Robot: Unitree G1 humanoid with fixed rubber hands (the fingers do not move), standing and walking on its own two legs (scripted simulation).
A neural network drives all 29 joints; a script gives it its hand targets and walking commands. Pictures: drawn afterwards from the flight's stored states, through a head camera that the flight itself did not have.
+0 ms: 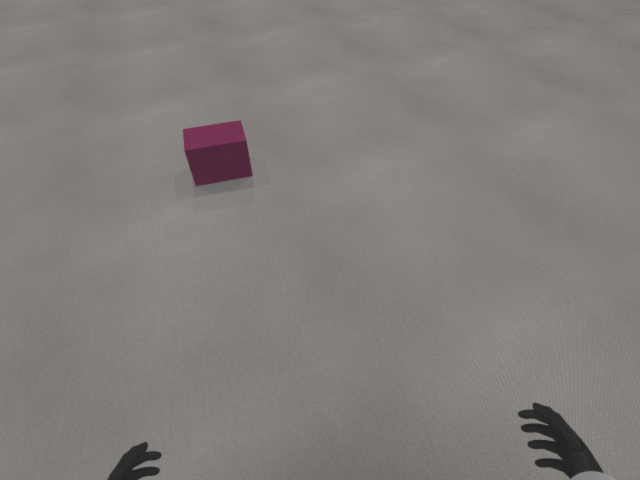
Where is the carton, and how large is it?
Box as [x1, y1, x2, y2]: [183, 120, 252, 185]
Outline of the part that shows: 240,120 183,129 184,150 196,185 252,175 246,141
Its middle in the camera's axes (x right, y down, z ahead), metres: -0.53 -0.42 +1.97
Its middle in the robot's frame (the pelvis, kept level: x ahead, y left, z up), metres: +1.71 +0.54 -0.65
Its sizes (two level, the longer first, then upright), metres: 0.289 0.196 0.212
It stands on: the floor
